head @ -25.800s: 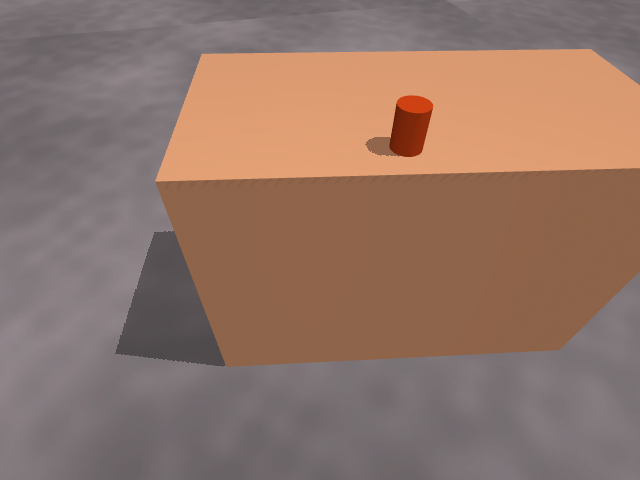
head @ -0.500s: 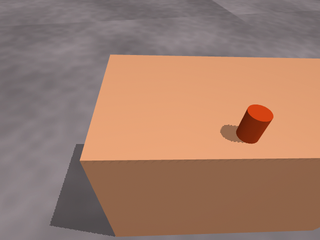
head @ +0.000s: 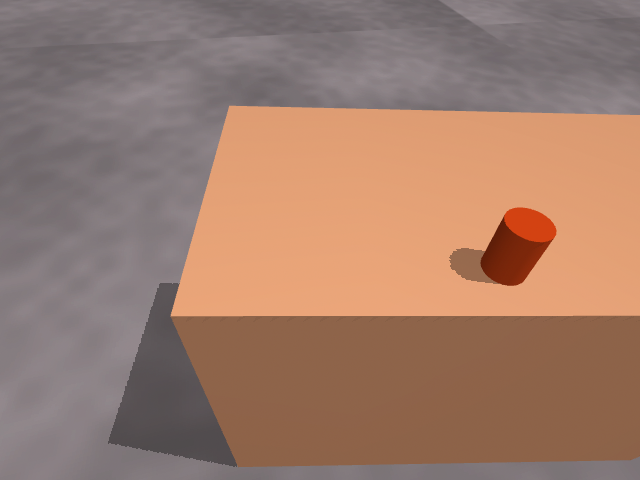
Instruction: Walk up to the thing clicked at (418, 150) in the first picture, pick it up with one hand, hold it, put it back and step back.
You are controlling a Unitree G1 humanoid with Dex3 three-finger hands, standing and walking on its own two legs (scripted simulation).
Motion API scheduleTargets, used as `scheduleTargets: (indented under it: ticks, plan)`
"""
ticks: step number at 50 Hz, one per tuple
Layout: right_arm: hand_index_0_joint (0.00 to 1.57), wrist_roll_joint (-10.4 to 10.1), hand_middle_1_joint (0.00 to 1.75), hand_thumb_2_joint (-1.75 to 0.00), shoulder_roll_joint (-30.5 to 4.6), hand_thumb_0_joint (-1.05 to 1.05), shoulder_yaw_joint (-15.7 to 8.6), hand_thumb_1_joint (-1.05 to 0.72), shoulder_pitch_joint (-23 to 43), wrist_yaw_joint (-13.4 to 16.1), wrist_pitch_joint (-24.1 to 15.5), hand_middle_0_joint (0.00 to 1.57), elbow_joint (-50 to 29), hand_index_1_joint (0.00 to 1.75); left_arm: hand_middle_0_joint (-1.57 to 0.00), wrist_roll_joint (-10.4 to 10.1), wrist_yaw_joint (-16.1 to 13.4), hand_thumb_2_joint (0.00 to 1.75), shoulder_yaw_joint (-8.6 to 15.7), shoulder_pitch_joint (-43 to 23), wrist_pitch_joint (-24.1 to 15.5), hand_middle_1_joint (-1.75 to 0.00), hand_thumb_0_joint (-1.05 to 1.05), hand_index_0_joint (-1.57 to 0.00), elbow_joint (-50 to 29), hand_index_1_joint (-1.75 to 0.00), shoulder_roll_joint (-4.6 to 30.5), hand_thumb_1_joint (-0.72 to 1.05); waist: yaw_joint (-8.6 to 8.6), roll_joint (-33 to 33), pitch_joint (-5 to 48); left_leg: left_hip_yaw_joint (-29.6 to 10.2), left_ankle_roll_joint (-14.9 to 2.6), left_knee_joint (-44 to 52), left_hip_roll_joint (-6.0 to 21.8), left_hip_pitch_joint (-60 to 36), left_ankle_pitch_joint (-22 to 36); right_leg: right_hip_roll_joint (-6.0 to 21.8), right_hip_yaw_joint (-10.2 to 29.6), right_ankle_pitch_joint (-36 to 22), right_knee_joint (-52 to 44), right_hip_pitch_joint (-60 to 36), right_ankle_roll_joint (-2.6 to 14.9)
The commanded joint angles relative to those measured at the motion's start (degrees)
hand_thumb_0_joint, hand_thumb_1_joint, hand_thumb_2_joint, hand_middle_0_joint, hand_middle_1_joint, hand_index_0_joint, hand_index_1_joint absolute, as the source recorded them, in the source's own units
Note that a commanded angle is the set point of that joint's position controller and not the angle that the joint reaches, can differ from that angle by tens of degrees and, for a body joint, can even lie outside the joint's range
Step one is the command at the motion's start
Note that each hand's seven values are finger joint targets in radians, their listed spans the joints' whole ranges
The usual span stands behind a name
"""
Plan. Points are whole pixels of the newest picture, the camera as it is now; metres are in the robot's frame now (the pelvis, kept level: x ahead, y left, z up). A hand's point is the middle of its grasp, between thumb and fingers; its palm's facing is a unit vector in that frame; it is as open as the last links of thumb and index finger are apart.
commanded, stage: home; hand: right
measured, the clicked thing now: (515, 247) +0.43 -0.28 +0.07
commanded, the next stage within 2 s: stand in 0.76 s
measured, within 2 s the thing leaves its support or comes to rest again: neither
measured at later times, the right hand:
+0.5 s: hand out of the picture +0.08 -0.25 -0.15, palm faces -0.04 +0.93 -0.36, open 17.4 cm
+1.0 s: hand out of the picture +0.07 -0.25 -0.16, palm faces -0.05 +0.94 -0.35, open 16.6 cm
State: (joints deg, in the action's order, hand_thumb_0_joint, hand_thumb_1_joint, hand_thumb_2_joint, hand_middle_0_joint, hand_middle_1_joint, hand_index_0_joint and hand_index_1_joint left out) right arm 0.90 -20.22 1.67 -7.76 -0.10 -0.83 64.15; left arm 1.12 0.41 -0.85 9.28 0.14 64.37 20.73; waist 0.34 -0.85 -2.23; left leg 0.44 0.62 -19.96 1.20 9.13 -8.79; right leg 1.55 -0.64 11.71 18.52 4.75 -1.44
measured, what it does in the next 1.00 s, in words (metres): stands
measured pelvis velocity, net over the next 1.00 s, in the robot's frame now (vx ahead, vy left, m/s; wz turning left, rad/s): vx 0.00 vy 0.00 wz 0.01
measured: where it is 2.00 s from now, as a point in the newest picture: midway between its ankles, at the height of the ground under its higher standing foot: outside the picture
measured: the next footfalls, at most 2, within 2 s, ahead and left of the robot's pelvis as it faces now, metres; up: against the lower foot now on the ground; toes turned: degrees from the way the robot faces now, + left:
none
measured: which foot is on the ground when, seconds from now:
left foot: down 0.00-1.00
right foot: down 0.00-1.00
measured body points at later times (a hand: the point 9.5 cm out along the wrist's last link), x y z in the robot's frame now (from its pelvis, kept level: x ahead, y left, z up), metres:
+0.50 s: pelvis +0.00 +0.00 +0.00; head +0.00 +0.01 +0.45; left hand +0.07 +0.30 -0.14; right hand +0.08 -0.30 -0.13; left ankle +0.02 +0.13 -0.75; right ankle -0.02 -0.14 -0.75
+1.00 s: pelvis +0.00 +0.00 +0.00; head +0.01 +0.01 +0.45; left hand +0.06 +0.30 -0.14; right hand +0.07 -0.30 -0.13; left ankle +0.02 +0.13 -0.75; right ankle -0.02 -0.14 -0.75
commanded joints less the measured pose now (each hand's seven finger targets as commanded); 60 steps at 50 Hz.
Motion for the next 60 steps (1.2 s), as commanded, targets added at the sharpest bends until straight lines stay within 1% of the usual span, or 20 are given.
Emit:
scheduleTargets:
  ticks: [1, 4, 8, 10, 14, 20, 21, 23, 26, 29, 32, 36, 38, 39, 43, 45, 46, 51, 53, 60]
  plan:
    - [0.05, -0.13, 0.05, -0.06, -12.74, 0.00, -2.88, 0.54, 2.23, 0.79, -1.18, 0.05, -3.22, 0.05, -0.20, -0.04, -0.72, 0.90, 2.43, -1.59, -1.20, -0.30, 0.00, -0.20, -2.93, -0.30, 11.54, 0.90, -0.10, 0.79, 1.71, -6.09, -2.25, 3.74, 5.92, -1.58, 2.09, 5.41, 4.98, -2.36, -4.05, 2.82, 2.50]
    - [0.05, -0.16, 0.05, -0.06, -12.66, 0.00, -2.92, 0.55, 2.27, 0.85, -1.39, 0.05, -3.27, 0.05, -0.20, -0.21, -0.86, 0.90, 2.49, -2.14, -1.34, -0.30, 0.00, -0.20, -3.23, -0.30, 11.57, 0.90, -0.08, 1.11, 4.13, -5.74, -2.19, 2.62, 6.30, -2.87, 9.58, 5.75, 4.81, -7.79, -2.81, 0.57, 2.41]
    - [0.05, -0.27, 0.05, -0.05, -12.85, 0.00, -2.99, 0.55, 2.57, 0.90, -1.28, 0.05, -3.11, 0.05, -0.20, -0.23, -0.96, 0.90, 2.44, -2.09, -1.33, -0.30, 0.00, -0.20, -2.97, -0.30, 11.62, 0.90, -0.01, 0.71, 3.90, -5.52, -2.21, 2.40, 6.19, -3.15, 9.83, 5.87, 4.49, -8.47, -3.13, 0.26, 2.19]
    - [0.05, -0.45, 0.06, -0.06, -12.69, 0.00, -3.03, 0.54, 2.81, 0.94, -1.25, 0.05, -3.16, 0.06, -0.20, -0.19, -1.02, 0.90, 2.40, -2.07, -1.38, -0.30, 0.00, -0.20, -2.97, -0.30, 11.62, 0.90, -0.05, 0.31, 4.87, -5.47, -2.28, 1.64, 6.57, -4.83, 13.13, 6.12, 4.39, -11.60, -2.83, 0.05, 2.25]
    - [0.05, -0.29, 0.05, -0.05, -12.66, 0.00, -3.02, 0.56, 2.77, 0.99, -1.15, 0.05, -3.01, 0.05, -0.20, -0.30, -1.08, 0.90, 2.44, -2.53, -1.31, -0.30, 0.00, -0.20, -3.13, -0.30, 11.62, 0.90, -0.06, 0.49, 3.97, -5.26, -1.94, 2.19, 6.27, -3.56, 12.41, 6.18, 4.34, -11.21, -3.02, -0.39, 2.05]
    - [0.05, -0.34, 0.05, -0.05, -12.51, 0.00, -3.22, 0.55, 3.24, 0.87, -0.90, 0.05, -2.93, 0.05, -0.20, -0.19, -1.05, 0.90, 2.61, -2.47, -1.28, -0.30, 0.00, -0.20, -2.93, -0.30, 11.69, 0.90, -0.18, -0.05, 1.65, -5.74, -1.85, 3.39, 5.93, -2.20, 6.50, 5.87, 4.29, -5.05, -4.67, 1.27, 2.02]
    - [0.05, -0.33, 0.05, -0.05, -12.51, 0.00, -3.26, 0.56, 3.21, 0.83, -0.93, 0.05, -3.09, 0.05, -0.20, -0.13, -1.06, 0.90, 2.56, -2.71, -1.45, -0.30, 0.00, -0.20, -3.11, -0.30, 11.55, 0.90, -0.21, -0.22, 2.57, -5.66, -2.07, 2.86, 6.17, -2.67, 8.03, 6.18, 4.37, -6.90, -4.48, 0.48, 2.12]
    - [0.05, -0.25, 0.05, -0.04, -12.76, 0.00, -3.35, 0.58, 3.28, 0.82, -0.87, 0.05, -2.88, 0.05, -0.20, -0.17, -1.05, 0.90, 2.75, -2.91, -1.39, -0.30, 0.00, -0.20, -3.15, -0.30, 11.65, 0.90, -0.28, 1.14, 2.02, -5.57, -2.02, 3.60, 5.83, -2.18, 4.32, 6.12, 4.57, -4.45, -4.94, 1.08, 2.13]
    - [0.05, -0.32, 0.05, -0.06, -12.37, 0.00, -3.36, 0.55, 2.93, 0.75, -1.06, 0.05, -2.96, 0.05, -0.20, -0.28, -1.00, 0.90, 2.82, -3.03, -1.52, -0.30, 0.00, -0.20, -3.24, -0.30, 11.74, 0.90, -0.29, 0.24, 2.86, -5.61, -2.16, 3.40, 6.06, -2.42, 7.52, 6.31, 4.42, -6.73, -4.29, -0.07, 2.33]
    - [0.05, -0.24, 0.05, -0.04, -12.29, 0.00, -3.31, 0.57, 2.58, 0.73, -0.93, 0.05, -2.66, 0.05, -0.20, -0.20, -0.92, 0.90, 2.83, -2.81, -1.41, -0.30, 0.00, -0.20, -3.08, -0.30, 11.53, 0.90, -0.49, 0.72, 0.91, -5.96, -1.86, 4.59, 5.65, -1.19, 2.01, 5.85, 4.36, -1.81, -5.22, 1.70, 2.18]
    - [0.05, -0.21, 0.05, -0.05, -12.86, 0.00, -3.59, 0.55, 2.86, 0.76, -1.09, 0.05, -2.89, 0.05, -0.20, -0.16, -0.89, 0.90, 2.83, -2.87, -1.44, -0.30, 0.00, -0.20, -3.48, -0.30, 11.42, 0.90, -0.32, 1.87, 3.47, -5.69, -2.19, 3.71, 6.07, -2.76, 5.15, 6.30, 4.52, -4.95, -4.59, 0.60, 2.41]
    - [0.05, -0.20, 0.05, -0.06, -12.69, 0.00, -3.54, 0.55, 2.73, 0.78, -1.07, 0.05, -2.49, 0.05, -0.20, -0.27, -0.73, 0.90, 2.87, -2.25, -1.18, -0.30, 0.00, -0.20, -3.04, -0.30, 11.29, 0.90, -0.26, 2.11, 1.42, -6.46, -2.14, 5.61, 6.01, -1.02, -0.92, 5.83, 4.13, -1.20, -4.21, 1.65, 2.51]
    - [0.05, -0.23, 0.05, -0.05, -12.25, 0.00, -3.50, 0.56, 2.92, 0.74, -1.09, 0.05, -2.47, 0.05, -0.20, -0.27, -0.72, 0.90, 2.85, -2.31, -1.20, -0.30, 0.00, -0.20, -2.94, -0.30, 11.30, 0.90, -0.19, 0.42, 1.57, -6.44, -1.99, 5.27, 5.89, -1.47, 1.72, 5.76, 3.97, -2.00, -4.07, 1.92, 2.51]
    - [0.05, -0.23, 0.05, -0.04, -12.76, 0.00, -3.63, 0.57, 2.69, 0.80, -1.08, 0.05, -2.40, 0.05, -0.20, -0.23, -0.71, 0.90, 2.93, -2.43, -1.17, -0.30, 0.00, -0.20, -2.96, -0.30, 11.32, 0.90, -0.32, 1.49, 1.59, -6.53, -1.99, 5.71, 5.92, -1.27, -0.56, 5.73, 4.17, -0.82, -4.08, 2.12, 2.49]
    - [0.05, -0.28, 0.05, -0.05, -12.43, 0.00, -3.62, 0.55, 2.59, 0.75, -1.22, 0.05, -2.50, 0.05, -0.20, -0.20, -0.84, 0.90, 2.77, -2.27, -1.48, -0.30, 0.00, -0.20, -3.28, -0.30, 11.40, 0.90, -0.33, 0.41, 3.37, -5.96, -2.08, 3.80, 6.17, -3.08, 6.61, 6.28, 4.43, -5.15, -3.92, 1.08, 2.53]
    - [0.20, -0.35, 0.21, -0.21, -12.61, 0.00, -3.62, 0.39, 2.45, 0.79, -1.16, 0.20, -2.36, 0.21, -0.20, -0.28, -0.91, 0.90, 2.78, -2.24, -1.43, -0.30, 0.00, -0.20, -3.11, -0.30, 11.35, 0.90, -0.36, 1.01, 3.37, -5.95, -2.11, 3.59, 6.08, -2.83, 6.99, 6.30, 4.31, -5.80, -3.83, 0.56, 2.42]
    - [0.20, -0.30, 0.29, -0.29, -12.29, 0.00, -3.50, 0.31, 2.24, 0.81, -1.14, 0.20, -2.27, 0.29, -0.20, -0.39, -0.87, 0.90, 2.87, -2.28, -1.39, -0.30, 0.00, -0.20, -3.00, -0.30, 11.55, 0.90, -0.39, 0.75, 3.31, -5.85, -2.14, 3.66, 6.07, -2.88, 7.56, 6.43, 4.40, -6.30, -3.51, 0.28, 2.55]
    - [0.20, -0.38, 0.30, -0.69, -12.39, 0.00, -3.41, -0.09, 2.44, 0.77, -1.11, 0.20, -2.35, 0.30, -0.20, -0.38, -0.97, 0.90, 2.69, -2.34, -1.48, -0.30, 0.00, -0.20, -3.13, -0.30, 11.25, 0.90, -0.32, 0.73, 3.37, -5.85, -1.96, 2.95, 6.20, -3.04, 9.88, 6.46, 4.18, -7.99, -3.66, 0.05, 2.32]
    - [0.20, -0.41, 0.30, -0.85, -12.39, 0.00, -3.49, -0.25, 2.17, 0.80, -0.94, 0.20, -2.33, 0.30, -0.20, -0.37, -1.04, 0.90, 2.78, -2.19, -1.38, -0.30, 0.00, -0.20, -2.93, -0.30, 11.32, 0.90, -0.48, 0.49, 2.96, -5.75, -2.00, 3.17, 6.03, -2.79, 7.75, 6.39, 4.20, -6.57, -4.04, 0.24, 2.22]
    - [0.20, -0.30, 0.30, -0.90, -12.19, 0.00, -3.50, -0.81, 2.88, 0.84, -0.94, 0.20, -2.56, 0.30, -0.20, -0.37, -1.02, 0.90, 3.04, -2.96, -1.43, -0.30, 0.00, -0.20, -3.22, -0.30, 11.65, 0.90, -0.44, 0.69, 2.40, -5.93, -1.74, 3.52, 6.13, -2.75, 7.61, 6.46, 4.34, -6.29, -4.26, 0.41, 2.40]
